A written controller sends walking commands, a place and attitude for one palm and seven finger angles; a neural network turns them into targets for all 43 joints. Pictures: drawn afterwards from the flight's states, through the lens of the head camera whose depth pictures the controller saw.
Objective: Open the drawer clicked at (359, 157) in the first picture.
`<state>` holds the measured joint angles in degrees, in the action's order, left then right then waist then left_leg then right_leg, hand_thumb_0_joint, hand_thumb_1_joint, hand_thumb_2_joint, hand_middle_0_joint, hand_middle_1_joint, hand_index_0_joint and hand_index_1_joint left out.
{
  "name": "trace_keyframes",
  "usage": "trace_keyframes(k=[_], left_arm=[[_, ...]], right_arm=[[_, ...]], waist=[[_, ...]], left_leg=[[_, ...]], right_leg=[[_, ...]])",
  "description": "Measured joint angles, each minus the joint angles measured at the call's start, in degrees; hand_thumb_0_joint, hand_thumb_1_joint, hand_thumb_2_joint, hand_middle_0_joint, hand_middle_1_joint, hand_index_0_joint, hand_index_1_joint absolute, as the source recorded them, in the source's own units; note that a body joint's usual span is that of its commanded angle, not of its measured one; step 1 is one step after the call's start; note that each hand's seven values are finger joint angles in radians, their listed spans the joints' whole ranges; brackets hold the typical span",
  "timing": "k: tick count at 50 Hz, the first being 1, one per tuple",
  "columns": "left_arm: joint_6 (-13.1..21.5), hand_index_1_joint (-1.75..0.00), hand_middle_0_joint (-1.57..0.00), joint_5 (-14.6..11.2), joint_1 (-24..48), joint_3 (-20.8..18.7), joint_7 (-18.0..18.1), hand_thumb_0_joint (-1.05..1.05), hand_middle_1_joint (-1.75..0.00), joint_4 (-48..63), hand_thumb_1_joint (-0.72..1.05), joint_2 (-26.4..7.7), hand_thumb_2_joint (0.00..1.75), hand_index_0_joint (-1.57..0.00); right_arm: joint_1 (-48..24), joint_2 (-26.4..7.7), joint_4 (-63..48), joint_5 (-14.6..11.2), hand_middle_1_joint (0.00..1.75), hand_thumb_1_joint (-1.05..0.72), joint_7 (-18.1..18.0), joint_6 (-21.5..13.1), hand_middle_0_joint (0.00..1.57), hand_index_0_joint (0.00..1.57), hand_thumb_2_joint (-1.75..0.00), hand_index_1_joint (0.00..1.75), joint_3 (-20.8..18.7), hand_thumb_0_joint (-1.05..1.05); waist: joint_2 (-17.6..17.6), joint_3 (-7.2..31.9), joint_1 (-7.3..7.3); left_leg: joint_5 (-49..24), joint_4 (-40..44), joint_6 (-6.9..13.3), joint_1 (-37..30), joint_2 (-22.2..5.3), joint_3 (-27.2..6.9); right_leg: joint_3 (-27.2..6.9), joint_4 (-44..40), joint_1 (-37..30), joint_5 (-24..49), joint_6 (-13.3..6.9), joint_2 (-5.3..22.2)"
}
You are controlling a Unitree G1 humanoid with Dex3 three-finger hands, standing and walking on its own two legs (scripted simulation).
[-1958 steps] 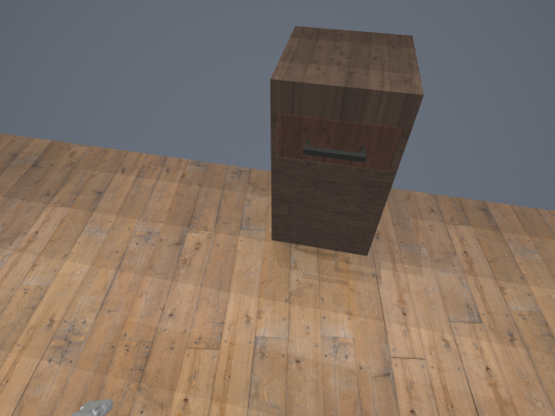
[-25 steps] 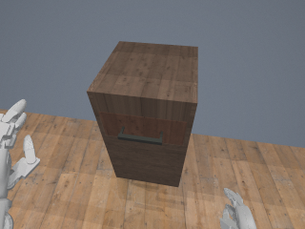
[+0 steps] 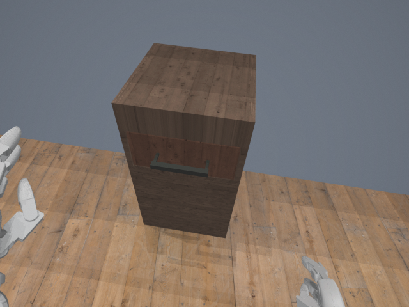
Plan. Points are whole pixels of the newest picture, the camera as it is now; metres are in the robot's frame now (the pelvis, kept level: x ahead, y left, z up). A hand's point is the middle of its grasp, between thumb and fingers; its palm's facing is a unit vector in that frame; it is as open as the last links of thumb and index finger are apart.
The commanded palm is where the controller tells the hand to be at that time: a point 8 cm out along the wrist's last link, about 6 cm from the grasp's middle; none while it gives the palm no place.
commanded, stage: step back with the hand held close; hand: left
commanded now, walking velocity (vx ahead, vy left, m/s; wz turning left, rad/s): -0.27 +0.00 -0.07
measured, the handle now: (180, 164) +0.60 +0.11 -0.18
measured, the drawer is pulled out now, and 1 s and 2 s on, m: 0.00 0.00 0.00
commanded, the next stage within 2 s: stop stepping back and stand still in 0.60 s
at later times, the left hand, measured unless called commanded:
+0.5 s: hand (35, 293) +0.11 +0.20 +0.17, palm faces +0.31 -0.83 -0.46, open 7.4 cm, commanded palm +0.03 +0.25 +0.19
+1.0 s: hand out of the picture -0.04 +0.19 +0.17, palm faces +0.35 -0.79 -0.50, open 7.4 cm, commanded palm -0.09 +0.24 +0.19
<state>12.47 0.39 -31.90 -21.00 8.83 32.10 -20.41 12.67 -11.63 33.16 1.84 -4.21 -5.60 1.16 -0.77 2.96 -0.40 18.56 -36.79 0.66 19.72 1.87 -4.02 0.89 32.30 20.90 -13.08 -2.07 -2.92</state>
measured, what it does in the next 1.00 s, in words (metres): walks backwards: right foot, then left foot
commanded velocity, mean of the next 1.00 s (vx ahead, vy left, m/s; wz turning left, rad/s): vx -0.16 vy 0.01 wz -0.04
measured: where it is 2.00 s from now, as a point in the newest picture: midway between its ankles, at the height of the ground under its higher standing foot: outside the picture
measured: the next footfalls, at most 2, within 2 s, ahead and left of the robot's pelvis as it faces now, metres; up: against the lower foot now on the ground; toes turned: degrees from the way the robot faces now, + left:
right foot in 0.40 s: -0.18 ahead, -0.10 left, +0.00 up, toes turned +1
left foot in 0.68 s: -0.11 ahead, +0.06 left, +0.00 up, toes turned +1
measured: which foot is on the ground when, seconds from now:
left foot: down 0.00-0.46, up 0.48-0.66, down 0.68-0.92, up 0.94-1.00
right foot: down 0.00-0.16, up 0.18-0.38, down 0.40-1.00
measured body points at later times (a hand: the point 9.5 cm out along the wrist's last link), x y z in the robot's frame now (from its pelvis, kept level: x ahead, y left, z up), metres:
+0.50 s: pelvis -0.11 -0.02 +0.01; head -0.07 -0.02 +0.45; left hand +0.09 +0.25 +0.19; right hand +0.08 -0.24 -0.08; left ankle -0.03 +0.10 -0.72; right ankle -0.18 -0.10 -0.73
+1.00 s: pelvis -0.23 -0.04 +0.01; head -0.22 -0.04 +0.46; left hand -0.07 +0.23 +0.20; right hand -0.09 -0.28 -0.08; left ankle -0.20 +0.08 -0.69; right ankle -0.22 -0.10 -0.73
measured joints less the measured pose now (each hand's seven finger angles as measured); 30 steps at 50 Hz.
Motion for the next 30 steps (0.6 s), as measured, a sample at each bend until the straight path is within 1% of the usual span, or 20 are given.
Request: trace_keyframes(k=[3, 5, 6, 8, 9, 10, 13, 14, 16, 17, 19, 20, 21, 22, 23, 24, 25, 27, 29, 30], left_arm=[[0.5, -0.30, -0.21, -0.3, 1.3, 1.9, -1.0, 0.01, -0.30, -1.3, 0.89, -0.3, 0.90, -0.21], [0.6, -0.30, -0.21, -0.4, 0.3, 2.2, -1.5, 0.01, -0.30, -0.7, 0.89, -1.0, 0.90, -0.21], [0.6, -0.30, -0.21, -0.5, -0.7, 2.0, -1.6, 0.01, -0.30, 0.0, 0.89, -1.5, 0.90, -0.21], [0.5, -0.30, -0.22, -0.6, -2.4, 1.2, -1.6, 0.01, -0.30, 1.4, 0.89, -2.4, 0.90, -0.21], [0.5, -0.30, -0.22, -0.5, -3.3, 0.6, -1.4, 0.01, -0.30, 1.9, 0.89, -2.9, 0.90, -0.21], [0.6, -0.30, -0.22, -0.2, -4.2, 0.1, -1.1, 0.01, -0.30, 2.2, 0.89, -3.2, 0.90, -0.21], [0.1, -0.30, -0.22, 0.9, -5.6, -0.6, -0.1, 0.01, -0.30, 2.4, 0.89, -2.8, 0.90, -0.21], [-0.1, -0.30, -0.22, 0.8, -5.6, -0.7, 0.3, 0.01, -0.30, 2.6, 0.89, -2.5, 0.90, -0.21], [-0.1, -0.30, -0.22, 0.0, -5.8, -1.2, 1.0, 0.01, -0.30, 3.0, 0.89, -1.6, 0.90, -0.21], [-0.2, -0.30, -0.22, -0.5, -5.8, -1.4, 1.3, 0.01, -0.30, 3.0, 0.89, -1.2, 0.90, -0.21], [-0.4, -0.30, -0.21, -1.2, -5.1, -1.5, 1.6, 0.01, -0.30, 2.6, 0.89, -0.6, 0.90, -0.21], [-0.5, -0.30, -0.21, -1.5, -4.2, -1.3, 1.5, 0.01, -0.30, 2.3, 0.89, -0.5, 0.90, -0.21], [-0.5, -0.30, -0.21, -1.6, -3.0, -1.1, 1.2, 0.01, -0.30, 1.8, 0.89, -0.5, 0.90, -0.21], [-0.4, -0.30, -0.21, -1.6, -1.5, -0.5, 0.7, 0.01, -0.30, 1.0, 0.89, -0.3, 0.90, -0.21], [-0.4, -0.30, -0.21, -1.5, -0.2, 0.3, 0.2, 0.01, -0.30, 0.3, 0.89, -0.3, 0.90, -0.21], [-0.4, -0.30, -0.21, -1.4, 0.6, 1.0, -0.2, 0.01, -0.30, -0.1, 0.89, -0.6, 0.90, -0.21], [-0.3, -0.30, -0.21, -1.2, 1.0, 1.6, -0.6, 0.01, -0.30, -0.4, 0.89, -1.2, 0.90, -0.21], [-0.1, -0.30, -0.21, -0.9, 0.3, 1.9, -1.5, 0.01, -0.30, -0.1, 0.89, -2.9, 0.90, -0.21], [-0.1, -0.30, -0.22, -0.7, -1.9, 0.5, -2.4, 0.01, -0.30, 0.8, 0.89, -4.7, 0.90, -0.21], [-0.3, -0.30, -0.22, -0.7, -3.1, -0.3, -2.6, 0.01, -0.30, 1.3, 0.89, -5.4, 0.90, -0.21]], right_arm=[[-0.8, -0.5, 0.4, -1.1, 0.30, -0.90, 0.6, 0.6, 0.21, 0.20, -0.90, 0.30, -0.6, 0.01], [-0.7, -0.6, 0.5, -1.4, 0.30, -0.90, 0.5, 1.1, 0.21, 0.20, -0.90, 0.30, -0.7, 0.01], [-0.6, -0.7, 0.3, -1.4, 0.30, -0.90, 0.4, 1.3, 0.21, 0.20, -0.90, 0.30, -0.7, 0.01], [-0.5, -0.7, 0.1, -1.1, 0.30, -0.90, -0.1, 1.5, 0.21, 0.20, -0.90, 0.30, -0.8, 0.01], [-0.4, -0.5, 0.0, -0.8, 0.30, -0.90, -0.4, 1.3, 0.21, 0.20, -0.90, 0.30, -0.8, 0.01], [-0.1, -0.3, 0.0, -0.3, 0.30, -0.90, -0.6, 1.0, 0.21, 0.20, -0.90, 0.30, -0.9, 0.01], [1.9, 0.1, -0.1, 1.1, 0.30, -0.90, -1.1, -0.7, 0.21, 0.20, -0.90, 0.30, -1.2, 0.01], [2.5, 0.3, 0.1, 1.4, 0.30, -0.90, -1.2, -1.4, 0.21, 0.20, -0.90, 0.30, -1.1, 0.01], [2.9, 0.7, 1.1, 1.2, 0.30, -0.90, -0.9, -2.7, 0.21, 0.20, -0.90, 0.30, -0.8, 0.01], [2.5, 1.0, 1.7, 1.0, 0.30, -0.90, -0.7, -3.3, 0.21, 0.20, -0.90, 0.30, -0.6, 0.01], [0.8, 1.4, 2.7, 0.8, 0.30, -0.90, -0.2, -3.9, 0.21, 0.20, -0.90, 0.30, 0.0, 0.01], [-0.4, 1.6, 3.0, 0.7, 0.30, -0.90, 0.1, -4.0, 0.21, 0.20, -0.90, 0.30, 0.3, 0.01], [-1.8, 1.6, 3.1, 0.5, 0.30, -0.90, 0.5, -3.9, 0.21, 0.20, -0.90, 0.30, 0.5, 0.01], [-3.4, 1.4, 3.3, 0.1, 0.30, -0.90, 0.9, -3.6, 0.21, 0.20, -0.90, 0.30, 0.6, 0.01], [-4.8, 1.1, 3.4, -0.2, 0.30, -0.90, 1.2, -3.0, 0.21, 0.20, -0.90, 0.30, 0.6, 0.01], [-5.8, 0.9, 3.5, -0.6, 0.30, -0.90, 1.5, -2.4, 0.21, 0.20, -0.90, 0.30, 0.6, 0.01], [-6.1, 0.9, 3.5, -1.3, 0.30, -0.90, 1.6, -1.7, 0.21, 0.20, -0.90, 0.30, 0.5, 0.01], [-5.7, 1.2, 3.2, -2.4, 0.30, -0.90, 1.7, -0.5, 0.21, 0.20, -0.90, 0.30, 0.3, 0.01], [-4.9, 1.5, 2.5, -2.6, 0.30, -0.90, 1.5, 0.6, 0.21, 0.20, -0.90, 0.30, 0.3, 0.01], [-4.6, 1.3, 2.0, -2.6, 0.30, -0.90, 1.2, 1.1, 0.21, 0.20, -0.90, 0.30, 0.4, 0.01]], waist=[[0.0, -0.7, -0.68], [-0.7, -0.9, -0.99], [-0.9, -0.9, -1.20], [-1.9, -1.7, -1.21], [-2.4, -2.1, -0.98], [-2.5, -2.2, -0.89], [-1.0, -1.0, -0.93], [-0.6, -0.5, -0.70], [-0.5, 0.6, 0.33], [-0.6, 1.0, 0.84], [-1.1, 0.9, 1.61], [-1.4, 0.4, 1.96], [-1.5, -0.3, 2.36], [-0.8, -1.3, 2.55], [0.2, -2.3, 2.37], [0.9, -3.1, 1.98], [0.9, -3.3, 1.50], [-0.8, -2.4, 0.60], [-3.4, -1.0, -0.02], [-4.2, -0.5, -0.33]], left_leg=[[4.2, -4.4, -0.2, 2.6, -0.6, 1.4], [5.2, -3.2, 0.1, 2.3, -1.0, 2.7], [3.8, -0.4, 0.2, 1.5, -1.3, 3.0], [-3.8, 2.3, 0.9, 1.3, -0.9, 3.5], [-4.7, 2.5, 1.1, 1.3, -0.8, 3.8], [-4.8, 2.8, 1.3, 1.4, -0.7, 3.9], [-5.4, 4.1, 1.3, 2.2, -1.3, 2.6], [-6.1, 4.7, 1.2, 2.6, -1.4, 2.1], [-7.6, 6.5, 0.9, 3.1, -1.7, 2.5], [-8.3, 7.4, 0.7, 3.4, -1.8, 3.1], [-9.8, 8.8, 0.4, 4.2, -1.9, 4.6], [-10.5, 9.2, 0.2, 4.7, -1.9, 5.4], [-11.2, 9.3, -0.1, 5.5, -2.2, 6.2], [-11.8, 9.2, -0.4, 6.2, -3.0, 6.6], [-12.5, 9.3, -0.8, 6.6, -3.9, 6.4], [-12.5, 8.4, -1.0, 6.9, -4.5, 6.3], [-9.2, 6.0, -1.1, 7.3, -4.3, 6.1], [-0.7, -0.5, -1.0, 8.1, -2.3, 5.6], [3.5, -3.5, -1.4, 7.6, -0.7, 6.5], [3.7, -3.0, -1.6, 6.8, -0.3, 7.3]], right_leg=[[1.0, -1.3, 0.8, 1.8, -0.1, 0.3], [1.2, -2.1, 1.3, 2.9, 0.0, 0.7], [1.3, -2.3, 1.7, 3.4, 0.2, 0.8], [1.2, -2.1, 2.3, 4.0, 0.7, 1.3], [0.6, -1.4, 2.7, 3.0, 1.2, 1.3], [0.0, 0.4, 3.1, 0.0, 1.6, 1.0], [-1.0, 9.7, 2.4, -6.3, 2.2, -1.1], [-1.0, 10.5, 0.9, -7.8, 2.3, -1.5], [-0.8, 8.5, -2.9, -10.5, 2.5, -1.4], [-0.8, 6.5, -4.9, -10.9, 2.6, -1.2], [-1.1, 1.6, -8.4, -9.3, 2.5, -0.5], [-1.4, -0.9, -9.7, -7.7, 2.5, -0.1], [-1.9, -3.6, -10.4, -8.5, 1.4, -0.1], [-2.3, -4.9, -10.2, -9.1, -0.4, -0.8], [-2.2, -5.2, -9.7, -8.4, -1.4, -1.7], [-2.1, -5.4, -9.5, -7.1, -2.0, -2.3], [-2.1, -5.7, -9.2, -6.1, -1.9, -2.5], [-2.4, -6.6, -8.6, -4.8, -1.5, -1.7], [-3.1, -7.8, -7.8, -3.4, -1.6, -0.7], [-3.3, -8.4, -7.4, -2.6, -1.8, -0.5]])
